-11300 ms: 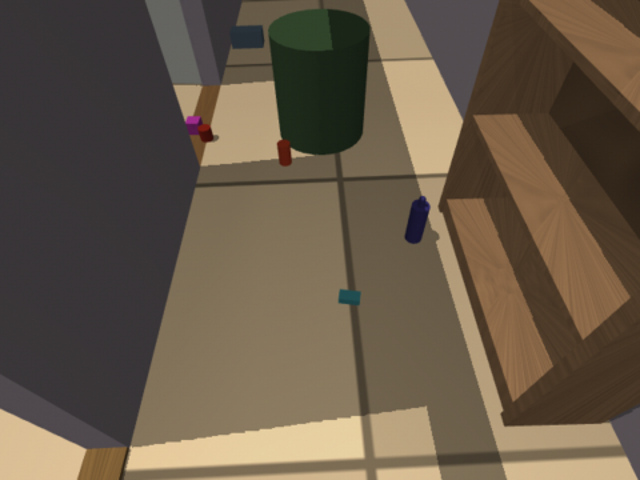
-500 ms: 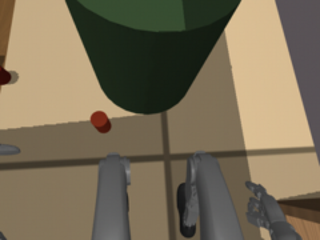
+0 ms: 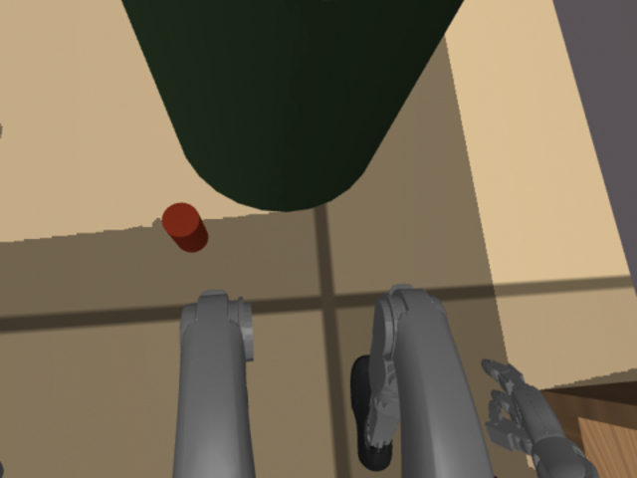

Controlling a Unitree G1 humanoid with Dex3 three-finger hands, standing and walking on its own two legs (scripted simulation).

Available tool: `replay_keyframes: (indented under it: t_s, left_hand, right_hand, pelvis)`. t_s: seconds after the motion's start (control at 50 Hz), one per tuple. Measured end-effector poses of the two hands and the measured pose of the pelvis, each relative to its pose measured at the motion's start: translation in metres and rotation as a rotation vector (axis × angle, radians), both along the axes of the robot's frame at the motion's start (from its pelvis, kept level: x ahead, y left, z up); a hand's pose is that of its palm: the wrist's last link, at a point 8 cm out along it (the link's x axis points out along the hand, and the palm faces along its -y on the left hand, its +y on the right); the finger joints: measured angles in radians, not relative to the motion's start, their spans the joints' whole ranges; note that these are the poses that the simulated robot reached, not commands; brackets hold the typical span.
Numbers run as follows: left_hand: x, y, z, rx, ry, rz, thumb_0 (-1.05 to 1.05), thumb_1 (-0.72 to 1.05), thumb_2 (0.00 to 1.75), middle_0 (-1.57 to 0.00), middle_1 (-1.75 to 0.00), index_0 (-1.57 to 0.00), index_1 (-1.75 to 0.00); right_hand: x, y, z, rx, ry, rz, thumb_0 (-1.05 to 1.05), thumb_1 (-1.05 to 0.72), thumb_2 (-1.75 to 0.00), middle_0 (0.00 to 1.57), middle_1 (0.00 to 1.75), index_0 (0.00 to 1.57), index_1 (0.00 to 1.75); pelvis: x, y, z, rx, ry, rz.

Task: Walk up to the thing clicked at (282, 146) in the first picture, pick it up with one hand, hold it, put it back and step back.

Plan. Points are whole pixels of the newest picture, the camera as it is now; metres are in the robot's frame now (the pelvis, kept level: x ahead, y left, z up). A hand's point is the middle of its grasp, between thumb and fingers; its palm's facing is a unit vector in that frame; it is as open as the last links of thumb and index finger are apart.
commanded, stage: go down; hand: left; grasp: from the side
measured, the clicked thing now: (187, 229) +0.47 +0.24 -0.34
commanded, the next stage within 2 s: approach in 0.68 s
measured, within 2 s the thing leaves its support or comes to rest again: neither
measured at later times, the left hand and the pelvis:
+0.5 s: hand out of the picture +0.38 +0.41 -0.02, palm faces +0.18 -0.97 -0.17, open 17.0 cm; pelvis +0.00 +0.00 -0.02, yaw +0 degrees
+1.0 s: hand out of the picture +0.39 +0.41 -0.06, palm faces +0.18 -0.98 -0.07, open 17.2 cm; pelvis +0.00 +0.00 -0.05, yaw -2 degrees
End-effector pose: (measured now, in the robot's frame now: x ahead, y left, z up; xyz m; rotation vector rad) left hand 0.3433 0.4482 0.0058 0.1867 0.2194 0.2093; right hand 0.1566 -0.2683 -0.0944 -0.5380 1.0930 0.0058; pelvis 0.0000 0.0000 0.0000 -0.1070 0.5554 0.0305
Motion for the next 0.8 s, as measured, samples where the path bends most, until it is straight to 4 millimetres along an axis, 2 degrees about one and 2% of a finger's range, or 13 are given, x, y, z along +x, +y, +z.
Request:
replay_keyframes:
  t_s: [0.28, 0.6, 0.8]
  left_hand:
    - [0.006, 0.006, -0.012, -0.017, -0.02, -0.015, -0.01, -0.43, 0.18, -0.01, -0.15, -0.02, -0.14]
    - [0.008, 0.009, -0.02, -0.027, -0.064, -0.004, -0.01, -0.44, 0.16, -0.02, -0.15, -0.02, -0.14]
    - [0.011, 0.016, -0.028, -0.035, -0.072, -0.016, -0.01, -0.43, 0.16, -0.02, -0.15, -0.02, -0.14]
  right_hand:
    - [-0.003, -0.002, -0.007, -0.025, 0.007, -0.003, 0.01, -0.9, -0.9, 0.21, 0.3, 0.2, 0.3]
    - [-0.006, -0.006, -0.024, -0.023, 0.021, 0.031, 0.01, -0.9, -0.9, 0.21, 0.3, 0.2, 0.3]
    - [-0.006, -0.005, -0.025, -0.044, 0.033, 0.04, 0.01, -0.9, -0.9, 0.21, 0.3, 0.2, 0.3]
  pelvis:
    - [0.001, 0.005, -0.013, -0.012, -0.004, 0.002]
    - [-0.003, -0.001, -0.03, -0.007, -0.024, -0.007]
    - [-0.001, 0.002, -0.036, -0.02, -0.026, -0.008]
